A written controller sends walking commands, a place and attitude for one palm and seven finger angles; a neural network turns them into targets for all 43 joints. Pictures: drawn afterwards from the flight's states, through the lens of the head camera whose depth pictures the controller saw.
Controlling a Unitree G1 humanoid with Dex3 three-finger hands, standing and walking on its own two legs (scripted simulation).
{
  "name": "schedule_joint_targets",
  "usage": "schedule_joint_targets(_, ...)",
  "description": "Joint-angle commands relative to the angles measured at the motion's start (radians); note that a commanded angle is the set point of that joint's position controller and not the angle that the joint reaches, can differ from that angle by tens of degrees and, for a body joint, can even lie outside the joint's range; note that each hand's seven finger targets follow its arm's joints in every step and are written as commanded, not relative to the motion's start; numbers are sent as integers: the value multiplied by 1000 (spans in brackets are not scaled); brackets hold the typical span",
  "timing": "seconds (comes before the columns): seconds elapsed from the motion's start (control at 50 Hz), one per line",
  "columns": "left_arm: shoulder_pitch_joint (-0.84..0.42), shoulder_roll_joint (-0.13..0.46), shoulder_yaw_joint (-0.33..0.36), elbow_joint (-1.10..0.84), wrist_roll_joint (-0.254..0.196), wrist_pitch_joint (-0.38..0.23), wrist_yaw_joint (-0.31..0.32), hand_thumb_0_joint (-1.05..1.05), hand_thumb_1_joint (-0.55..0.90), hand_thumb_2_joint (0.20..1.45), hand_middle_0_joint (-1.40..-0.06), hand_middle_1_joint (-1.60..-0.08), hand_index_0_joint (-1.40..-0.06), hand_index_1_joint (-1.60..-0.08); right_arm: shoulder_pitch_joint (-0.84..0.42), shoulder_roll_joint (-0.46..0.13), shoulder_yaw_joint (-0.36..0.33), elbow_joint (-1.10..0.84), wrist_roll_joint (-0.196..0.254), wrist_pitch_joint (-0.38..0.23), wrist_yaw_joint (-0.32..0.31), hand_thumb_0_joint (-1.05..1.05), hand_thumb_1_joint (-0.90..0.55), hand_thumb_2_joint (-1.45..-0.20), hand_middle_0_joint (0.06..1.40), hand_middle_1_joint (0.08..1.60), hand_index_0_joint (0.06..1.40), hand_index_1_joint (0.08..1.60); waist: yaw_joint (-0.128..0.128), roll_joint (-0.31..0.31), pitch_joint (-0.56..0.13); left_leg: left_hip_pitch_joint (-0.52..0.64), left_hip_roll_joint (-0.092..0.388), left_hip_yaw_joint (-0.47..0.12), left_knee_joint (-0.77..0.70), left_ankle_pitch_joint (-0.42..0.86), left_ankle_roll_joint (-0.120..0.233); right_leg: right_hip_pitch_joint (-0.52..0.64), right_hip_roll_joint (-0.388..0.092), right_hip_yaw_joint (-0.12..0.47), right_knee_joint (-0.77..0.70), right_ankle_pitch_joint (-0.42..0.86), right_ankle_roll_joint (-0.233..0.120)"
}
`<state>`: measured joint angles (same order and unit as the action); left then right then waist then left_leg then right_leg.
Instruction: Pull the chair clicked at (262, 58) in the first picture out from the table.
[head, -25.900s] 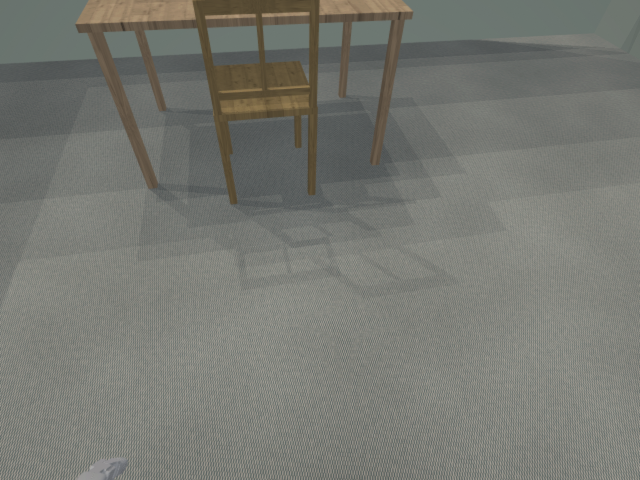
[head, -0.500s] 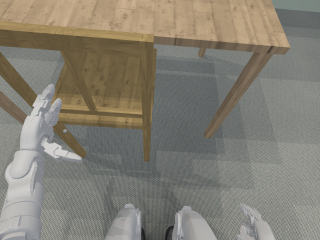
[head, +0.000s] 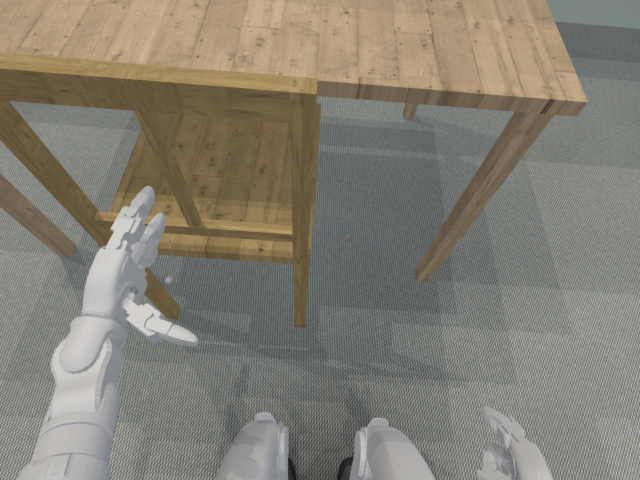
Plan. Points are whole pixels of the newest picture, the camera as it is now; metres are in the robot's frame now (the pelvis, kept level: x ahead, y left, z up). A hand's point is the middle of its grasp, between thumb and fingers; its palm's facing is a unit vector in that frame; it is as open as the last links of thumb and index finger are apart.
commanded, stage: push the fingers through the gap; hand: left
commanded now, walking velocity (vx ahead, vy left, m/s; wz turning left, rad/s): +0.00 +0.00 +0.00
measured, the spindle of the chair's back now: (173, 175) +0.51 +0.23 +0.00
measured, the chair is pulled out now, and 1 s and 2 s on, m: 0.00 0.00 0.00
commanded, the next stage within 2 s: hook a spindle and tug to test in 1.54 s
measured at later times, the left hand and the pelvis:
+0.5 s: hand (170, 235) +0.40 +0.21 +0.02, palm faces +0.00 -1.00 -0.06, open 16.9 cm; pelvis +0.00 -0.01 -0.01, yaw +0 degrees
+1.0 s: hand (176, 205) +0.45 +0.21 +0.01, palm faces -0.02 -1.00 -0.03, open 16.9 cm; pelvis -0.01 -0.01 -0.02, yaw -1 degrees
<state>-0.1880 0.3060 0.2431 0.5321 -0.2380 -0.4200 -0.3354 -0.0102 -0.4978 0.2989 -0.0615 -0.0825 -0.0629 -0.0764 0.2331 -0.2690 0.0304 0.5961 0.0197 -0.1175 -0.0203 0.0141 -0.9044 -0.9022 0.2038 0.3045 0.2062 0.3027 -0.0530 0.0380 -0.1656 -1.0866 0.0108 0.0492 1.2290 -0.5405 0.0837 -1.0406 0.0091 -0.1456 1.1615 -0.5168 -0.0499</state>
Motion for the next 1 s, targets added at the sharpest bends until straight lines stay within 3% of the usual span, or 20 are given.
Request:
schedule_joint_targets(0.0,-356,267,135,-219,8,-114,77,0,-500,300,-60,-80,-60,-80,49,-154,-66,-82,-12,-40,-14,0,-900,-900,200,300,200,300,-10,92,-373,338,11,-163,-147,355,-83,77,14,104,-98,189,14)
schedule_joint_targets(0.04,-389,267,131,-181,20,-127,82,0,-500,300,-60,-80,-60,-80,51,-153,-63,-74,-14,-40,-14,0,-900,-900,200,300,200,300,-17,80,-380,329,10,-161,-137,339,-81,76,15,107,-94,184,14)
schedule_joint_targets(0.1,-395,232,80,-150,30,-115,53,0,-500,300,-60,-80,-60,-80,59,-157,-63,-75,-13,-39,-10,0,-900,-900,200,300,200,300,-17,137,-432,383,11,-164,-138,380,-87,70,13,107,-94,202,11)
schedule_joint_targets(0.2,-383,200,51,-34,5,-35,-4,0,-500,300,-60,-80,-60,-80,77,-169,-64,-74,4,-21,-11,0,-900,-900,200,300,200,300,-36,63,-407,343,15,-161,-140,393,-74,93,13,103,-113,238,17)
schedule_joint_targets(0.26,-433,260,112,-24,-8,-23,3,0,-500,300,-60,-80,-60,-80,81,-172,-64,-72,4,-9,-14,0,-900,-900,200,300,200,300,-34,3,-403,276,9,-145,-131,344,-60,141,12,116,-124,233,23)
schedule_joint_targets(0.32,-472,319,168,-22,5,-57,30,0,-500,300,-60,-80,-60,-80,87,-163,-58,-71,-3,-5,-13,0,-900,-900,200,300,200,300,-19,34,-409,239,5,-127,-119,356,-57,174,14,129,-109,259,19)
schedule_joint_targets(0.36,-549,302,137,-20,22,-82,35,0,-500,300,-60,-80,-60,-80,98,-158,-58,-57,-8,-5,-10,0,-900,-900,200,300,200,300,-41,50,-404,233,5,-119,-104,348,-55,157,15,135,-106,257,22)
schedule_joint_targets(0.4,-559,313,138,-35,34,-104,35,0,-500,300,-60,-80,-60,-80,106,-159,-61,-54,-10,-8,-8,0,-900,-900,200,300,200,300,-34,107,-439,286,8,-127,-106,375,-62,133,17,134,-100,258,17)
schedule_joint_targets(0.44,-576,284,106,-38,31,-112,24,0,-500,300,-60,-80,-60,-80,111,-161,-63,-47,-11,-8,-5,0,-900,-900,200,300,200,300,-45,111,-466,330,10,-136,-109,391,-63,122,18,131,-106,259,17)
schedule_joint_targets(0.48,-560,302,116,-13,27,-105,9,0,-500,300,-60,-80,-60,-80,122,-169,-65,-44,-9,-7,-5,0,-900,-900,200,300,200,300,-44,127,-471,347,13,-141,-112,419,-65,119,21,126,-105,272,13)
schedule_joint_targets(0.52,-571,297,116,60,21,-82,-2,0,-500,300,-60,-80,-60,-80,125,-172,-64,-32,-4,2,-6,0,-900,-900,200,300,200,300,-61,63,-424,285,12,-135,-107,373,-58,125,18,130,-116,261,21)
schedule_joint_targets(0.56,-564,344,165,129,21,-64,-3,0,-500,300,-60,-80,-60,-80,129,-175,-59,-32,-4,11,-8,0,-900,-900,200,300,200,300,-51,30,-388,206,8,-121,-102,327,-51,154,19,140,-119,241,21)
schedule_joint_targets(0.64,-653,396,200,111,28,-84,0,0,-500,300,-60,-80,-60,-80,135,-171,-56,-38,-9,13,-8,0,-900,-900,200,300,200,300,-42,72,-436,194,6,-108,-84,344,-48,187,16,157,-106,269,21)
schedule_joint_targets(0.68,-686,360,158,78,33,-104,-2,0,-500,300,-60,-80,-60,-80,139,-168,-57,-44,-11,13,-3,0,-900,-900,200,300,200,300,-51,132,-463,274,9,-122,-94,390,-53,142,20,141,-98,278,16)
schedule_joint_targets(0.7,-671,363,166,82,37,-110,0,0,-500,300,-60,-80,-60,-80,147,-171,-60,-38,-14,14,-1,0,-900,-900,200,300,200,300,-46,130,-484,312,13,-131,-96,413,-57,126,22,135,-97,283,16)
schedule_joint_targets(0.72,-697,341,141,81,33,-112,-2,0,-500,300,-60,-80,-60,-80,145,-171,-60,-33,-14,15,2,0,-900,-900,200,300,200,300,-62,131,-480,322,13,-133,-94,405,-57,109,23,134,-103,273,19)
schedule_joint_targets(0.76,-685,388,183,132,36,-107,-2,0,-500,300,-60,-80,-60,-80,154,-178,-60,-26,-14,21,-1,0,-900,-900,200,300,200,300,-59,89,-463,271,13,-128,-86,390,-54,133,24,140,-103,275,20)
schedule_joint_targets(0.84,-730,389,188,259,44,-82,-9,0,-500,300,-60,-80,-60,-80,167,-182,-54,-13,-13,34,-3,0,-900,-900,200,300,200,300,-78,53,-396,183,10,-121,-72,326,-46,109,23,142,-102,233,24)
schedule_joint_targets(0.9,-808,435,206,226,54,-98,-11,0,-500,300,-60,-80,-60,-80,175,-188,-53,-19,-18,39,-4,0,-900,-900,200,300,200,300,-73,98,-454,232,12,-131,-68,362,-48,96,24,137,-85,245,19)
schedule_joint_targets(0.98,-831,412,177,159,56,-117,-7,0,-500,300,-60,-80,-60,-80,185,-186,-58,-25,-22,46,2,0,-900,-900,200,300,200,300,-74,167,-547,383,20,-161,-79,485,-62,54,27,117,-76,290,15)
